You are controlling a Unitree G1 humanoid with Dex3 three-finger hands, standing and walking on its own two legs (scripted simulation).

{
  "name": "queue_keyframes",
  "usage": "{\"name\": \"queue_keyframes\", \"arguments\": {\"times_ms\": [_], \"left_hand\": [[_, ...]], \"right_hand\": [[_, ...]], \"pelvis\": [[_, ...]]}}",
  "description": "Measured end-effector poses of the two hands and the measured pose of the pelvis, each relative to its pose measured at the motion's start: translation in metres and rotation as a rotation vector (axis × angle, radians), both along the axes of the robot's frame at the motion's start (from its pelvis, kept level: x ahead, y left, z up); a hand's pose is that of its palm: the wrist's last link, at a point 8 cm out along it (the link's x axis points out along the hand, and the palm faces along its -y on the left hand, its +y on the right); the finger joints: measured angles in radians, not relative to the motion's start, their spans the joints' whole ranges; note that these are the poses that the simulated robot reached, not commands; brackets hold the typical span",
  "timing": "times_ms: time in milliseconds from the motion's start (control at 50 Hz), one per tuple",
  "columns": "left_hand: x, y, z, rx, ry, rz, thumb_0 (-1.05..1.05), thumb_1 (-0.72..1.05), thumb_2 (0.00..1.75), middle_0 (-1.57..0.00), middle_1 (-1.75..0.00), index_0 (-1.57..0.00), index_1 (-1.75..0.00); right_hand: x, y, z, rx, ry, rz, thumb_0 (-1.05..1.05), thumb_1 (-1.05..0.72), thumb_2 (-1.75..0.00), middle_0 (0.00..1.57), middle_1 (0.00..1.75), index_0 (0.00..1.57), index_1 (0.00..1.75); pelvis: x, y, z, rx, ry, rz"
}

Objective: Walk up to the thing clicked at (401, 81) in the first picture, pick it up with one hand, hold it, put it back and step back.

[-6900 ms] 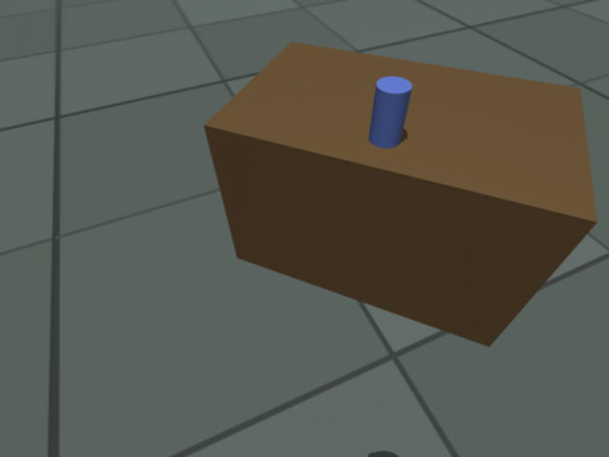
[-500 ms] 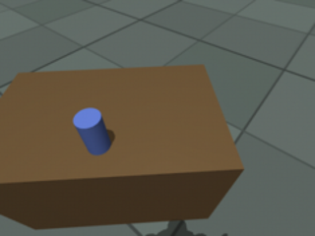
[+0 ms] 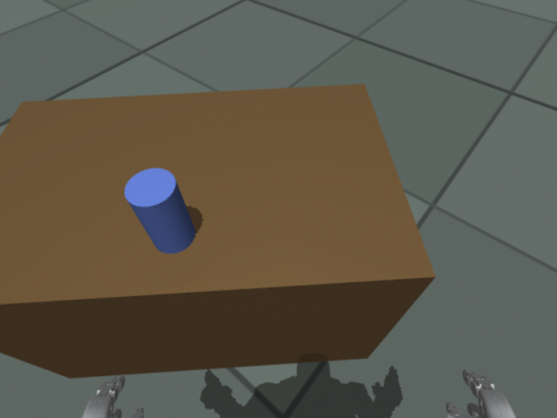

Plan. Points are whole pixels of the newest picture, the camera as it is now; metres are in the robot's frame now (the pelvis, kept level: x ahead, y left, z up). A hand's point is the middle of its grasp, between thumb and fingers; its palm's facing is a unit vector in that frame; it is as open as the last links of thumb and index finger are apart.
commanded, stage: rise first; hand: left
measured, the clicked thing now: (163, 213) +0.47 +0.24 -0.05
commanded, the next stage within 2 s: go down in 1.30 s
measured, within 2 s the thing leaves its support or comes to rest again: neither
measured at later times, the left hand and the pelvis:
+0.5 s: hand (115, 374) +0.19 +0.26 -0.06, palm faces +0.26 -0.88 -0.39, open 17.0 cm; pelvis +0.01 -0.01 +0.00, yaw +0 degrees
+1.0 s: hand (93, 362) +0.19 +0.27 -0.01, palm faces +0.33 -0.85 -0.41, open 17.5 cm; pelvis +0.01 -0.02 +0.00, yaw +0 degrees
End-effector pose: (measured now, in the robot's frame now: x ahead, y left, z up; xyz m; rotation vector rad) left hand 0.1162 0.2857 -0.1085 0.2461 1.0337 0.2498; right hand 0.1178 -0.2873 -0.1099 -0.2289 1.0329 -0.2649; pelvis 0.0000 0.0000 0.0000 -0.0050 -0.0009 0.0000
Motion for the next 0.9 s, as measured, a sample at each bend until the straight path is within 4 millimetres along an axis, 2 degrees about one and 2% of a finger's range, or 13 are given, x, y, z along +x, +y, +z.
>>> {"name": "queue_keyframes", "arguments": {"times_ms": [80, 140, 200, 300, 420, 580, 900], "left_hand": [[0.036, -0.001, 0.014, 0.015, -0.143, 0.013, 0.01, 0.56, 0.56, -0.11, -0.13, -0.10, -0.14], [0.049, 0.001, 0.026, 0.031, -0.213, 0.020, 0.01, 0.40, 0.43, -0.10, -0.10, -0.09, -0.11], [0.051, 0.004, 0.037, 0.048, -0.257, 0.031, 0.01, 0.25, 0.33, -0.08, -0.08, -0.08, -0.08], [0.040, 0.010, 0.049, 0.084, -0.282, 0.049, 0.01, -0.01, 0.20, -0.06, -0.06, -0.06, -0.06], [0.038, 0.013, 0.066, 0.131, -0.331, 0.047, 0.00, -0.30, 0.10, -0.05, -0.05, -0.05, -0.05], [0.049, 0.012, 0.091, 0.163, -0.444, 0.040, 0.00, -0.49, 0.05, -0.06, -0.05, -0.05, -0.05], [0.044, 0.017, 0.124, 0.217, -0.552, 0.034, -0.01, -0.54, 0.03, -0.06, -0.05, -0.05, -0.05]], "right_hand": [[0.030, 0.005, 0.007, 0.000, -0.108, -0.008, 0.01, -0.55, -0.55, 0.09, 0.13, 0.09, 0.13], [0.038, 0.007, 0.014, 0.005, -0.157, -0.007, 0.00, -0.37, -0.42, 0.08, 0.09, 0.08, 0.10], [0.038, 0.010, 0.017, 0.014, -0.163, -0.001, 0.00, -0.19, -0.31, 0.07, 0.08, 0.07, 0.08], [0.029, 0.016, 0.015, 0.031, -0.148, 0.004, 0.00, 0.08, -0.18, 0.06, 0.06, 0.06, 0.06], [0.032, 0.022, 0.017, 0.031, -0.175, 0.028, 0.00, 0.32, -0.10, 0.06, 0.05, 0.06, 0.05], [0.045, 0.024, 0.028, 0.030, -0.245, 0.060, -0.01, 0.46, -0.05, 0.06, 0.05, 0.06, 0.05], [0.041, 0.012, 0.023, 0.029, -0.217, 0.052, -0.01, 0.52, -0.03, 0.06, 0.05, 0.06, 0.05]], "pelvis": [[-0.003, -0.001, -0.002, -0.002, 0.035, -0.002], [0.000, -0.002, -0.002, 0.001, 0.048, -0.004], [0.004, -0.003, -0.001, 0.005, 0.049, -0.007], [0.009, -0.005, 0.000, 0.009, 0.038, -0.008], [0.011, -0.006, 0.000, 0.011, 0.022, -0.005], [0.016, -0.011, 0.001, 0.015, 0.001, -0.003], [0.015, -0.016, 0.002, 0.017, -0.027, 0.003]]}}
